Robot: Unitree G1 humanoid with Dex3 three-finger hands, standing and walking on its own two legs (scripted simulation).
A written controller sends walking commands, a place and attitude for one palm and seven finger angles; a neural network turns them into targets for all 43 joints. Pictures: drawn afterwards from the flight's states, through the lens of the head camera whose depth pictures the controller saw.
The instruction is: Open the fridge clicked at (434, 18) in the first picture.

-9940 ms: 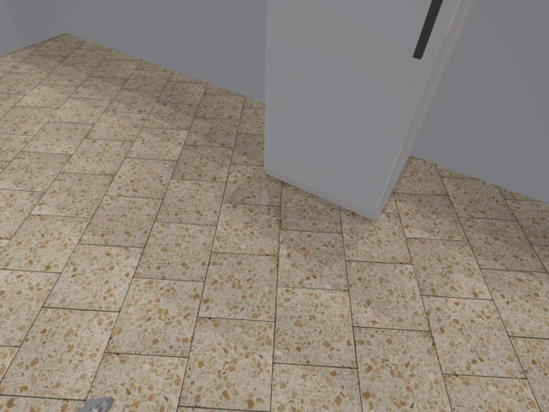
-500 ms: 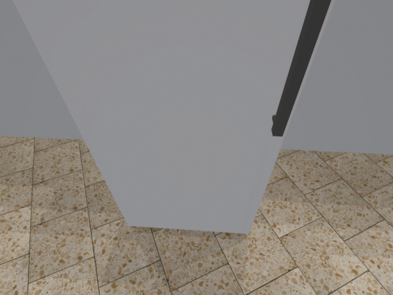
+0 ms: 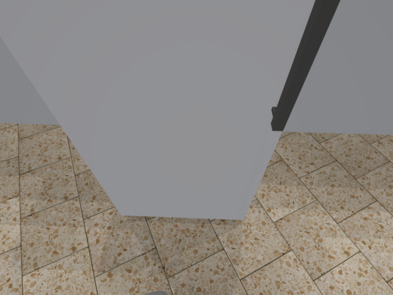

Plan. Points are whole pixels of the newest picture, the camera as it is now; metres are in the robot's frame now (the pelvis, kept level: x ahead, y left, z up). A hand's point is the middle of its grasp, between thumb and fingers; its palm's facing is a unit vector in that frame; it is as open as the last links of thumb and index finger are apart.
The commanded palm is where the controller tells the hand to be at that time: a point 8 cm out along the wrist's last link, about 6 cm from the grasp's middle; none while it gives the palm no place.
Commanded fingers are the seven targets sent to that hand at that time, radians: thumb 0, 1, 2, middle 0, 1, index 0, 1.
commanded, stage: come to a stop and stand still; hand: right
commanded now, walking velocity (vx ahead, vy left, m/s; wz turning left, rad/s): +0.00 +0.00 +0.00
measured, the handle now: (308, 32) +0.48 -0.15 +0.27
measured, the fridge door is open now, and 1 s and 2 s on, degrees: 0 0 0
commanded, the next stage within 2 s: look again from close up in 1.64 s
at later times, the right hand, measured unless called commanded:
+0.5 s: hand out of the picture -0.05 -0.17 -0.16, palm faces +0.01 +0.98 -0.19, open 7.4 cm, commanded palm none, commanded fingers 0.00 -0.90 -0.90 0.20 0.30 0.20 0.30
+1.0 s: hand out of the picture -0.05 -0.18 -0.17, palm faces +0.00 +0.98 -0.19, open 7.4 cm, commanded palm none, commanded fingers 0.00 -0.90 -0.90 0.20 0.30 0.20 0.30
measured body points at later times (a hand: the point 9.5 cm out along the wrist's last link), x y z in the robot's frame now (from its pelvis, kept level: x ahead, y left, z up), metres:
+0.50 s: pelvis -0.04 -0.01 +0.01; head -0.03 +0.00 +0.46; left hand -0.01 +0.22 -0.15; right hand -0.05 -0.23 -0.15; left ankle -0.06 +0.11 -0.73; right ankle +0.00 -0.11 -0.73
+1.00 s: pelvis -0.05 -0.01 +0.00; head -0.06 -0.01 +0.45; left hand -0.08 +0.21 -0.16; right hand -0.05 -0.23 -0.15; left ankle -0.06 +0.11 -0.73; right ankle +0.00 -0.11 -0.73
